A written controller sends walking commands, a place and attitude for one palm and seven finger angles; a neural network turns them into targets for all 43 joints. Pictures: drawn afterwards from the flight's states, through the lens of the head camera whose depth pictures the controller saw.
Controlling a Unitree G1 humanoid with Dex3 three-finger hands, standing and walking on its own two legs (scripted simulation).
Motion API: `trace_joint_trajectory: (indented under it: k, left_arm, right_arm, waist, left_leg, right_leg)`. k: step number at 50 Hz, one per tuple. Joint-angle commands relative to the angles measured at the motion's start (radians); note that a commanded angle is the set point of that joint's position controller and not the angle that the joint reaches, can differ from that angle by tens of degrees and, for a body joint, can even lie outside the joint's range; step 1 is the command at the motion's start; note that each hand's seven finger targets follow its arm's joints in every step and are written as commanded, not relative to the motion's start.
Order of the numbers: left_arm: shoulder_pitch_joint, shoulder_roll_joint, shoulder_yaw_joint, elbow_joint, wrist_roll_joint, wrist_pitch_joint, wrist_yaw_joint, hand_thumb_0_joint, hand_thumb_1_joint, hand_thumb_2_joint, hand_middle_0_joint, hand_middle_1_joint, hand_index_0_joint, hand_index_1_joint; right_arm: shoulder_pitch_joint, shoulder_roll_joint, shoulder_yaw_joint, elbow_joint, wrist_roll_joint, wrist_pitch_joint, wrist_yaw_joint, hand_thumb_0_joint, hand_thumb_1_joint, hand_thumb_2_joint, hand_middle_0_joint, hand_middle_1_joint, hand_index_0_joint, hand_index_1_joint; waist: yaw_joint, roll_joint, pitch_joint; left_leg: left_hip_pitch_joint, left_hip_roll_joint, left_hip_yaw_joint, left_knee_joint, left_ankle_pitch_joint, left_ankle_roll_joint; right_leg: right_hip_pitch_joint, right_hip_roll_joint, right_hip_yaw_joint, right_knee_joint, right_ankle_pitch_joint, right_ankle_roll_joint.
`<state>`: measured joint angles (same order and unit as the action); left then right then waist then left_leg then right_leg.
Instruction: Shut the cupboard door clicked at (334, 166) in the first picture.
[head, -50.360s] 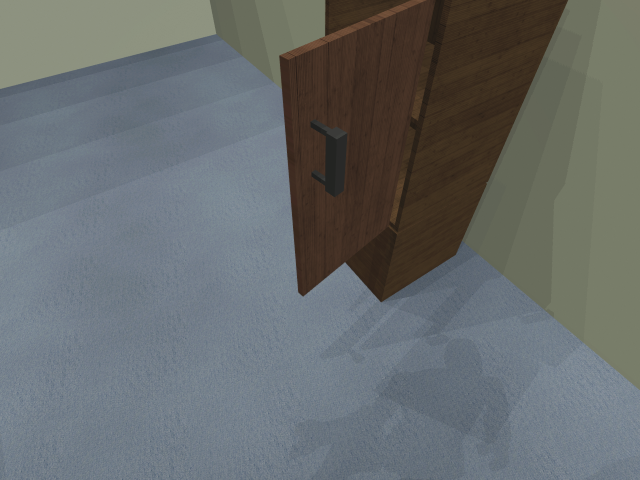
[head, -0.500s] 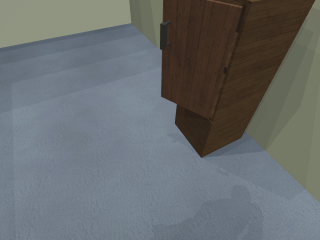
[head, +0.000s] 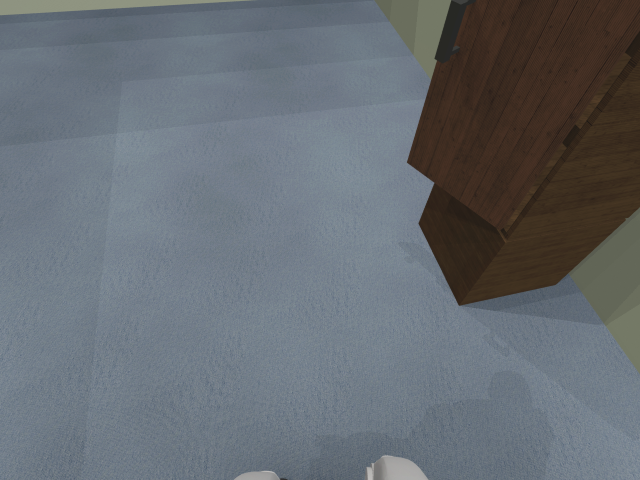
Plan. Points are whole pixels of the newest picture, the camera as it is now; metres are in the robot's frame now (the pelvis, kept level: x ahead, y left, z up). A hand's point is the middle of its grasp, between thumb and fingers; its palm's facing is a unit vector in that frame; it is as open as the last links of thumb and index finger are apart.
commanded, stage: walk to a spot facing it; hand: left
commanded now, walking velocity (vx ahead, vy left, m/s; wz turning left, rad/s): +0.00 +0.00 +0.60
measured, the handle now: (456, 29) +0.95 -0.25 +0.08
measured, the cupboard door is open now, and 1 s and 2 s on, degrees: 27 27 27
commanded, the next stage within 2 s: turn to face it in 1.18 s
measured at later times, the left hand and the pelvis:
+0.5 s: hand out of the picture -0.03 +0.15 -0.15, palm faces +0.40 -0.88 -0.25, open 7.4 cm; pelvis +0.01 -0.04 +0.01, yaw +23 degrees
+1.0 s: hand out of the picture +0.10 +0.28 -0.15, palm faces +0.56 -0.80 -0.23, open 7.4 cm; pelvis +0.14 +0.07 +0.00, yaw +33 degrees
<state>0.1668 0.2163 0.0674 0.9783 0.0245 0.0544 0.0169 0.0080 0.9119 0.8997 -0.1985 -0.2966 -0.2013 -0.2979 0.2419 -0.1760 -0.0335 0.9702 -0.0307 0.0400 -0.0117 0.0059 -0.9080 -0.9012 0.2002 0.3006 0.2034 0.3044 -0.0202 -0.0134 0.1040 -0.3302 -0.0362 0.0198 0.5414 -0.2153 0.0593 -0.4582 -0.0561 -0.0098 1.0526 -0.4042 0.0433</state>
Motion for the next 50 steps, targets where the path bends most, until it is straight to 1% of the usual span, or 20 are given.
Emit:
trace_joint_trajectory:
  k: [1,6,9,10,11,12,13,15,17,22,28,30,31,32,33,34,37,39,48,50]
  left_arm:
    - [-0.014,0.079,0.022,-0.104,-0.003,-0.030,0.005,0.000,0.900,0.900,-0.200,-0.300,-0.200,-0.300]
    - [0.009,0.076,0.017,-0.124,-0.007,-0.029,0.010,0.000,0.900,0.900,-0.200,-0.300,-0.200,-0.300]
    - [0.129,0.103,0.027,-0.099,-0.009,-0.033,0.013,0.000,0.900,0.900,-0.200,-0.300,-0.200,-0.300]
    - [0.185,0.141,0.038,-0.089,-0.001,-0.040,0.016,0.000,0.900,0.900,-0.200,-0.300,-0.200,-0.300]
    - [0.205,0.238,0.057,-0.101,0.020,-0.048,0.021,0.000,0.900,0.900,-0.200,-0.300,-0.200,-0.300]
    - [0.125,0.259,0.045,-0.125,0.008,-0.040,0.023,0.000,0.900,0.900,-0.200,-0.300,-0.200,-0.300]
    - [0.058,0.229,0.050,-0.146,0.000,-0.050,0.026,0.000,0.900,0.900,-0.200,-0.300,-0.200,-0.300]
    - [-0.017,0.151,0.031,-0.149,-0.001,-0.069,0.020,0.000,0.900,0.900,-0.200,-0.300,-0.200,-0.300]
    - [0.027,0.137,0.028,-0.129,0.001,-0.087,0.014,0.000,0.900,0.900,-0.200,-0.300,-0.200,-0.300]
    - [0.181,0.157,0.036,-0.065,0.006,-0.103,0.006,0.000,0.900,0.900,-0.200,-0.300,-0.200,-0.300]
    - [0.255,0.191,0.044,-0.036,0.013,-0.106,-0.005,0.000,0.900,0.900,-0.200,-0.300,-0.200,-0.300]
    - [0.233,0.204,0.042,-0.036,0.007,-0.107,-0.009,0.000,0.900,0.900,-0.200,-0.300,-0.200,-0.300]
    - [0.219,0.200,0.037,-0.039,-0.001,-0.106,-0.013,0.000,0.900,0.900,-0.200,-0.300,-0.200,-0.300]
    - [0.214,0.143,0.029,-0.065,-0.004,-0.104,-0.025,0.000,0.900,0.900,-0.200,-0.300,-0.200,-0.300]
    - [0.101,0.107,0.011,-0.147,-0.001,-0.104,-0.035,0.000,0.900,0.900,-0.200,-0.300,-0.200,-0.300]
    - [0.010,0.126,0.016,-0.178,0.006,-0.101,-0.030,0.000,0.900,0.900,-0.200,-0.300,-0.200,-0.300]
    - [0.065,0.105,0.025,-0.114,0.009,-0.085,-0.037,0.000,0.900,0.900,-0.200,-0.300,-0.200,-0.300]
    - [0.131,0.067,0.019,-0.080,0.010,-0.075,-0.044,0.000,0.900,0.900,-0.200,-0.300,-0.200,-0.300]
    - [0.069,0.056,0.019,-0.092,0.007,-0.079,-0.052,0.000,0.900,0.900,-0.200,-0.300,-0.200,-0.300]
    - [0.154,0.078,0.030,-0.067,0.008,-0.087,-0.049,0.000,0.900,0.900,-0.200,-0.300,-0.200,-0.300]
  right_arm:
    - [0.043,-0.226,-0.068,-0.058,0.000,-0.018,-0.016,0.000,-0.900,-0.900,0.200,0.300,0.200,0.300]
    - [0.010,-0.243,-0.082,-0.081,-0.005,0.000,-0.006,0.000,-0.900,-0.900,0.200,0.300,0.200,0.300]
    - [-0.055,-0.229,-0.086,-0.114,0.002,0.011,-0.001,0.000,-0.900,-0.900,0.200,0.300,0.200,0.300]
    - [-0.071,-0.191,-0.085,-0.130,0.008,0.016,0.004,0.000,-0.900,-0.900,0.200,0.300,0.200,0.300]
    - [-0.057,-0.123,-0.075,-0.150,0.015,0.016,0.008,0.000,-0.900,-0.900,0.200,0.300,0.200,0.300]
    - [-0.067,-0.150,-0.082,-0.157,-0.002,0.012,0.012,0.000,-0.900,-0.900,0.200,0.300,0.200,0.300]
    - [-0.046,-0.162,-0.085,-0.152,-0.007,0.019,0.019,0.000,-0.900,-0.900,0.200,0.300,0.200,0.300]
    - [-0.039,-0.156,-0.077,-0.133,-0.008,0.017,0.037,0.000,-0.900,-0.900,0.200,0.300,0.200,0.300]
    - [-0.063,-0.137,-0.069,-0.136,0.000,0.012,0.051,0.000,-0.900,-0.900,0.200,0.300,0.200,0.300]
    - [-0.185,-0.110,-0.053,-0.170,0.003,0.001,0.061,0.000,-0.900,-0.900,0.200,0.300,0.200,0.300]
    - [-0.251,-0.092,-0.031,-0.191,0.008,-0.022,0.071,0.000,-0.900,-0.900,0.200,0.300,0.200,0.300]
    - [-0.161,-0.108,-0.031,-0.172,0.004,-0.036,0.064,0.000,-0.900,-0.900,0.200,0.300,0.200,0.300]
    - [-0.034,-0.144,-0.042,-0.135,-0.001,-0.044,0.057,0.000,-0.900,-0.900,0.200,0.300,0.200,0.300]
    - [0.114,-0.268,-0.075,-0.100,-0.006,-0.048,0.042,0.000,-0.900,-0.900,0.200,0.300,0.200,0.300]
    - [0.256,-0.375,-0.101,-0.066,-0.005,-0.049,0.027,0.000,-0.900,-0.900,0.200,0.300,0.200,0.300]
    - [0.271,-0.372,-0.097,-0.040,0.000,-0.049,0.020,0.000,-0.900,-0.900,0.200,0.300,0.200,0.300]
    - [0.030,-0.230,-0.055,-0.096,0.001,-0.063,0.001,0.000,-0.900,-0.900,0.200,0.300,0.200,0.300]
    - [0.000,-0.196,-0.043,-0.092,0.002,-0.076,-0.003,0.000,-0.900,-0.900,0.200,0.300,0.200,0.300]
    - [0.031,-0.174,-0.052,-0.009,0.001,-0.082,0.000,0.000,-0.900,-0.900,0.200,0.300,0.200,0.300]
    - [0.025,-0.166,-0.048,0.003,0.003,-0.078,-0.002,0.000,-0.900,-0.900,0.200,0.300,0.200,0.300]
  waist:
    - [-0.019,0.115,-0.157]
    - [-0.011,0.171,-0.145]
    - [0.045,0.167,-0.160]
    - [0.071,0.076,-0.154]
    - [0.081,-0.216,-0.139]
    - [0.062,-0.204,-0.076]
    - [0.015,-0.163,-0.086]
    - [-0.022,-0.155,-0.035]
    - [-0.009,-0.133,-0.031]
    - [0.060,-0.141,-0.016]
    - [0.087,-0.180,-0.019]
    - [0.033,-0.151,-0.057]
    - [-0.035,-0.091,-0.124]
    - [-0.105,0.141,-0.233]
    - [-0.179,0.310,-0.258]
    - [-0.179,0.163,-0.214]
    - [-0.051,0.210,-0.063]
    - [-0.007,0.173,-0.062]
    - [0.034,0.108,0.023]
    - [0.080,0.072,0.012]
  left_leg:
    - [0.179,0.258,-0.366,-0.237,0.123,0.116]
    - [0.091,0.223,-0.419,-0.229,0.077,0.104]
    - [-0.073,0.148,-0.406,-0.202,-0.090,0.053]
    - [-0.203,0.069,-0.344,-0.112,-0.240,0.004]
    - [-0.404,-0.074,-0.159,0.211,-0.364,-0.077]
    - [-0.395,-0.064,-0.101,0.495,-0.349,-0.096]
    - [-0.371,0.007,-0.132,0.629,-0.286,-0.085]
    - [-0.357,0.064,-0.084,0.695,-0.160,-0.096]
    - [-0.339,0.078,-0.038,0.659,-0.107,-0.103]
    - [-0.365,0.096,0.020,0.472,-0.121,-0.096]
    - [-0.192,0.077,0.113,0.162,-0.193,-0.056]
    - [0.021,0.024,0.168,0.029,-0.155,-0.033]
    - [0.258,0.010,0.164,-0.077,-0.094,-0.017]
    - [0.548,0.214,-0.135,-0.130,-0.156,0.063]
    - [0.666,0.450,-0.496,-0.225,-0.055,0.175]
    - [0.567,0.486,-0.491,-0.241,-0.102,0.200]
    - [0.204,0.345,-0.299,-0.306,-0.295,0.117]
    - [0.172,0.291,-0.214,-0.317,-0.186,0.115]
    - [0.039,0.255,-0.146,-0.310,-0.200,0.122]
    - [-0.016,0.220,-0.127,-0.202,-0.199,0.094]
  right_leg:
    - [-0.070,0.006,0.020,-0.076,-0.005,0.016]
    - [0.065,0.054,0.003,-0.288,-0.018,0.004]
    - [0.313,0.077,-0.018,-0.525,0.087,-0.007]
    - [0.434,-0.002,0.058,-0.697,0.013,-0.032]
    - [0.497,-0.278,0.420,-0.897,-0.283,-0.136]
    - [0.332,-0.434,0.490,-0.939,-0.269,-0.201]
    - [0.272,-0.401,0.456,-0.920,-0.277,-0.203]
    - [0.253,-0.288,0.217,-0.866,-0.099,-0.164]
    - [0.294,-0.256,0.092,-0.843,0.039,-0.152]
    - [0.447,-0.294,0.005,-0.832,0.160,-0.154]
    - [0.463,-0.343,-0.090,-0.741,0.347,-0.140]
    - [0.388,-0.310,-0.158,-0.623,0.458,-0.111]
    - [0.280,-0.267,-0.236,-0.431,0.477,-0.074]
    - [0.011,-0.171,-0.277,-0.135,0.222,-0.011]
    - [-0.288,-0.064,-0.195,0.122,-0.194,0.015]
    - [-0.334,-0.093,-0.069,0.193,-0.174,-0.012]
    - [-0.213,-0.133,-0.012,0.118,-0.001,-0.017]
    - [-0.166,-0.109,-0.035,0.038,0.074,-0.008]
    - [0.097,-0.034,-0.088,-0.358,0.227,-0.011]
    - [0.260,-0.011,-0.088,-0.441,0.219,-0.026]
